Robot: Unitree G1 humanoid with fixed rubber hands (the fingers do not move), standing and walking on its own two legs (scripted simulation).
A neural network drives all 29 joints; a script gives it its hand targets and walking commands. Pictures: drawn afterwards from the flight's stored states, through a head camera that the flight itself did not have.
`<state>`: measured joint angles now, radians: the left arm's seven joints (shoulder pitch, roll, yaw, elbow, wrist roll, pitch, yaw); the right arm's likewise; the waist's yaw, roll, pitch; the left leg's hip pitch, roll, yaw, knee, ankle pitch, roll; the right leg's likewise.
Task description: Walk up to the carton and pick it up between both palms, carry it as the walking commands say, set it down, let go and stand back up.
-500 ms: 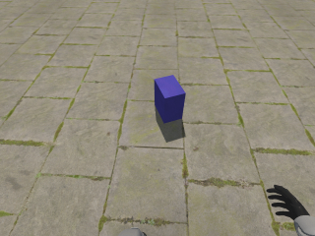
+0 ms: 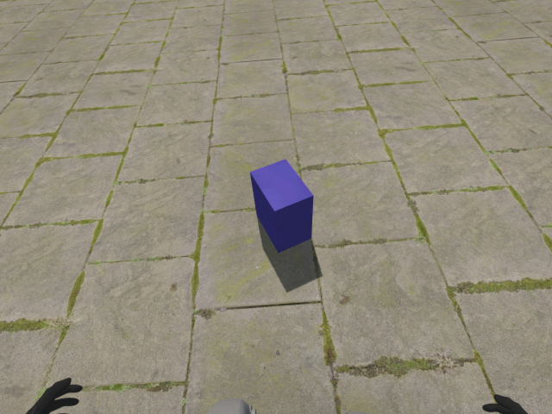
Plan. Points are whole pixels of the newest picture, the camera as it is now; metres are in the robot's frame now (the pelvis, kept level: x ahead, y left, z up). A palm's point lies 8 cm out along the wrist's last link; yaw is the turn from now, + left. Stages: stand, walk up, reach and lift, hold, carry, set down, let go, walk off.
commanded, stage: walk up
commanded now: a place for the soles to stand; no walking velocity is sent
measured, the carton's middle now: (281, 206) +0.98 +0.00 -0.62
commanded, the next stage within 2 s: none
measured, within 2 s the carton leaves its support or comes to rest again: neither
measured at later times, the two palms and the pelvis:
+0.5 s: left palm (66, 316) +0.30 +0.39 -0.08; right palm (474, 333) +0.23 -0.29 -0.07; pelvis +0.19 +0.06 +0.00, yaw -3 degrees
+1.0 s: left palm (75, 244) +0.46 +0.44 -0.09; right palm (410, 231) +0.43 -0.25 -0.06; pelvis +0.36 +0.11 +0.00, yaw -5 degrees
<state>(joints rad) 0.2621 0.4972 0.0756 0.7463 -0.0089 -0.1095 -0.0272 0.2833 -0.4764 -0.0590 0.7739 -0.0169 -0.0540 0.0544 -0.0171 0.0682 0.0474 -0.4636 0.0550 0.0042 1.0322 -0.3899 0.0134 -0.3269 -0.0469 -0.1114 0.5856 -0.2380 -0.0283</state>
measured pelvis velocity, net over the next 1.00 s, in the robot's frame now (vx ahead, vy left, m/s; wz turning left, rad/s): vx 0.36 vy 0.11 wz -0.08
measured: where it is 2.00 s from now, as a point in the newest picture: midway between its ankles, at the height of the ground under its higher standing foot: (277, 338)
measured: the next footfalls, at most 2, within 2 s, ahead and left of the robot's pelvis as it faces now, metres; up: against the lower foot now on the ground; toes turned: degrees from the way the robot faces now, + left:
left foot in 0.20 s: +0.24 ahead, +0.18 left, +0.00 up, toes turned +3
right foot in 0.52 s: +0.32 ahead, -0.07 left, +0.00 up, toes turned -8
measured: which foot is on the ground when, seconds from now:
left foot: up 0.00-0.18, down 0.20-0.54, up 0.56-0.78, down 0.80-1.00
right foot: down 0.00-0.20, up 0.22-0.50, down 0.52-0.82, up 0.84-1.00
